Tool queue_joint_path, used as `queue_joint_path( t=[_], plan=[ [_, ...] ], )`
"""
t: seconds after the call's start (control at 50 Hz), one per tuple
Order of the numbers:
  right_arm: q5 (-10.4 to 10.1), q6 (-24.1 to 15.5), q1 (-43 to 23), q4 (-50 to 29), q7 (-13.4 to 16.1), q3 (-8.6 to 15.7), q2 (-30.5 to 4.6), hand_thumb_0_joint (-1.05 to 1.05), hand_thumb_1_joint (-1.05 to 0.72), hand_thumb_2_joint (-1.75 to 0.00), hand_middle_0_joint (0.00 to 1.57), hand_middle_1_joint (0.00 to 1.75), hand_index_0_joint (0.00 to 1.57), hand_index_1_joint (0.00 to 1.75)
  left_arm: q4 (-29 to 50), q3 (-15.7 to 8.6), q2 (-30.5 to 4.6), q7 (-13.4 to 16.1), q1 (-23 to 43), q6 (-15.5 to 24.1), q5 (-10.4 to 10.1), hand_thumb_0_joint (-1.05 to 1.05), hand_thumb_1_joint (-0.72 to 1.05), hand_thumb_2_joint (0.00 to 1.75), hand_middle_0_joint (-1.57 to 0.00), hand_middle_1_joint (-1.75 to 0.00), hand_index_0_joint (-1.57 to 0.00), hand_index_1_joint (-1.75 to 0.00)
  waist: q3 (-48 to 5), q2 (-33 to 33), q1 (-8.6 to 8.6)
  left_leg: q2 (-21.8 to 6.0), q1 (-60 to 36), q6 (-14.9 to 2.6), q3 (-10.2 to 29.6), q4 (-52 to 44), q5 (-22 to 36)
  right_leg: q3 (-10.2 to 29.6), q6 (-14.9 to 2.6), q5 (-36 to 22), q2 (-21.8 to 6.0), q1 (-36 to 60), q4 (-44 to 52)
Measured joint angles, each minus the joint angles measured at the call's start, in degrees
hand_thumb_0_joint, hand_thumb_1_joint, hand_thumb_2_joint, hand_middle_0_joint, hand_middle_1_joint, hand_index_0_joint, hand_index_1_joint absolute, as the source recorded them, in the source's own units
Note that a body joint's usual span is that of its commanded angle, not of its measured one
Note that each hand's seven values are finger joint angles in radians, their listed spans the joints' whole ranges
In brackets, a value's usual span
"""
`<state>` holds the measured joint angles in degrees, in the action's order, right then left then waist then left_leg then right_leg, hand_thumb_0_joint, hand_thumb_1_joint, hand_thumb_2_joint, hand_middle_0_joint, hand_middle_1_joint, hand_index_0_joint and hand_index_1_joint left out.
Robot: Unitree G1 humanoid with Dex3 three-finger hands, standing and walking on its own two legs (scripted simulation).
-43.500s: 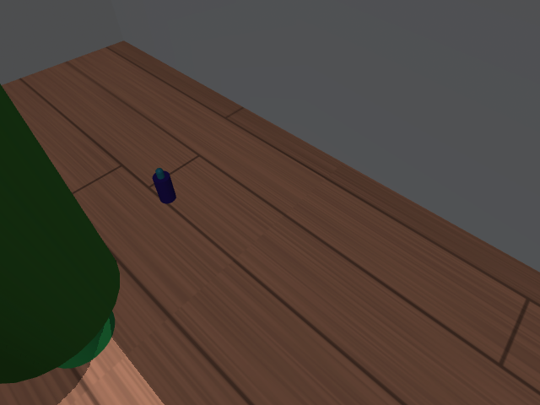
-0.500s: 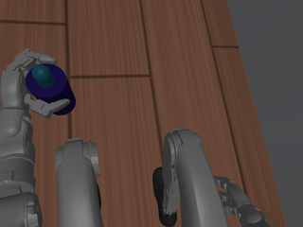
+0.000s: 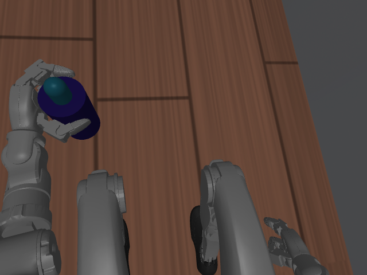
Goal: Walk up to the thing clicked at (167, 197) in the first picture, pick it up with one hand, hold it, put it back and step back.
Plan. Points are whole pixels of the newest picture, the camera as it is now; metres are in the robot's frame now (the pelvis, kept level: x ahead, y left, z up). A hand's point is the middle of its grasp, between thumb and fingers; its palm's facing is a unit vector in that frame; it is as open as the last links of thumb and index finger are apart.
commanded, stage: settle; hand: left
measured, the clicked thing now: (70, 107) +0.45 +0.20 -0.05
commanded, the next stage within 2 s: lift in 0.10 s
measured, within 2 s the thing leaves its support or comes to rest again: neither
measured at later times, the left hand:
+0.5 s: hand (59, 101) +0.44 +0.21 +0.00, palm faces -0.01 -1.00 -0.04, open 10.9 cm
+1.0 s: hand (15, 81) +0.40 +0.20 +0.14, palm faces +0.00 -1.00 -0.03, open 10.9 cm
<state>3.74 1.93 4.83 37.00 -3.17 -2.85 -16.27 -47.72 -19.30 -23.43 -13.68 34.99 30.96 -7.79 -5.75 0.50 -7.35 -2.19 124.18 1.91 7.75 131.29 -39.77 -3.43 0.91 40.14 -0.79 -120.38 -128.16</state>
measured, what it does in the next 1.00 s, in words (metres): rises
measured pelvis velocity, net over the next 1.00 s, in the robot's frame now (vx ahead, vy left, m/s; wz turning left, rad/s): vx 0.01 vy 0.00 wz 0.04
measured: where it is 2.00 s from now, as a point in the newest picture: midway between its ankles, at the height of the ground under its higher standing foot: (163, 259)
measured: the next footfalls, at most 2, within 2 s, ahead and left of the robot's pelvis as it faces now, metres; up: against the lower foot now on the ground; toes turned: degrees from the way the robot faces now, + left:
none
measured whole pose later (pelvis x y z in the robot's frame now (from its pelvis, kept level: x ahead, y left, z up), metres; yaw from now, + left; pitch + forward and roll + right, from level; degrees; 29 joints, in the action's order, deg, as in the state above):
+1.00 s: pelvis +0.01 +0.00 +0.13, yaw +2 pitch +31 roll -4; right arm -2.2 -0.9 6.4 34.4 1.0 0.4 -14.5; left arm -21.1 -12.5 -17.8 -12.1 17.4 17.6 -11.3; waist -10.1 -1.5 -3.3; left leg -2.9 100.9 1.2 4.6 107.4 -38.1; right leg -2.6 0.9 38.4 -1.2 -97.8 -105.0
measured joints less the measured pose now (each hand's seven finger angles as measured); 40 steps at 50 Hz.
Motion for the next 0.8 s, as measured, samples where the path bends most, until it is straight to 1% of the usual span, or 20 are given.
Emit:
queue_joint_path(
  t=[0.28, 0.38, 0.46, 0.58, 0.64, 0.8],
  plan=[
    [-0.1, -0.9, 0.7, 0.8, 0.3, 0.7, 0.2, 0.01, -0.9, -0.9, 0.2, 0.3, 0.2, 0.3, -1.7, 0.0, 1.0, -0.2, 0.7, 0.6, 0.3, -0.03, -0.55, 1.1, -0.66, -1.03, -0.69, -1.06, -0.9, -0.2, 0.16, 0.2, -1.2, -0.15, -0.9, -1.9, 0.5, 0.7, 0.03, -0.2, -0.3, 1.0, 1.3],
    [-0.4, -1.0, 0.9, 0.7, 0.5, 1.2, 0.4, 0.01, -0.91, -0.9, 0.2, 0.3, 0.2, 0.3, -0.7, 0.2, 1.0, -0.8, 0.0, 0.1, 0.6, -0.03, -0.54, 1.09, -0.66, -1.02, -0.69, -1.06, -1.2, -0.4, 0.17, 0.2, -1.8, -0.16, -1.2, -2.6, 0.6, 0.9, -0.01, -0.2, -0.4, 1.4, 1.8],
    [-1.0, -1.1, 1.3, 0.7, 0.8, 1.6, 0.5, 0.01, -0.92, -0.9, 0.2, 0.3, 0.2, 0.3, 1.1, 0.6, 1.2, -1.7, -1.2, -0.9, 0.2, -0.03, -0.54, 1.08, -0.66, -1.02, -0.69, -1.05, -1.8, -0.7, 0.48, 0.1, -2.8, -0.27, -1.5, -3.7, 0.5, 1.1, 0.04, -0.1, -0.4, 2.3, 2.8],
    [-2.2, -1.4, 1.8, 0.3, 1.4, 2.0, 0.6, 0.01, -0.91, -0.9, 0.2, 0.3, 0.2, 0.3, 5.1, 1.3, 1.8, -2.2, -3.6, -3.1, -0.9, -0.03, -0.53, 1.08, -0.66, -1.02, -0.69, -1.05, -2.6, -1.1, 1.09, 0.0, -5.2, -0.38, -2.0, -6.6, 0.7, 1.3, 0.02, -0.2, -0.5, 4.6, 5.6],
    [-2.7, -1.6, 2.0, -0.1, 1.7, 2.2, 0.7, 0.01, -0.91, -0.9, 0.2, 0.3, 0.2, 0.3, 7.6, 1.7, 2.2, -2.1, -5.0, -4.3, -1.5, -0.03, -0.53, 1.07, -0.66, -1.02, -0.69, -1.05, -3.3, -1.3, 1.52, 0.0, -6.8, -0.37, -2.2, -8.4, 0.8, 1.3, -0.05, -0.3, -0.5, 6.1, 7.3],
    [-4.3, -2.2, 2.0, -1.4, 2.8, 2.8, 1.0, 0.01, -0.91, -0.9, 0.2, 0.3, 0.2, 0.3, 15.7, 3.9, 3.9, -1.1, -9.7, -8.3, -2.9, -0.03, -0.52, 1.07, -0.66, -1.01, -0.69, -1.05, -4.1, -1.7, 2.87, -0.3, -12.6, -0.49, -2.6, -14.4, 1.1, 1.0, -0.09, -0.8, -0.5, 11.9, 13.4]
  ],
)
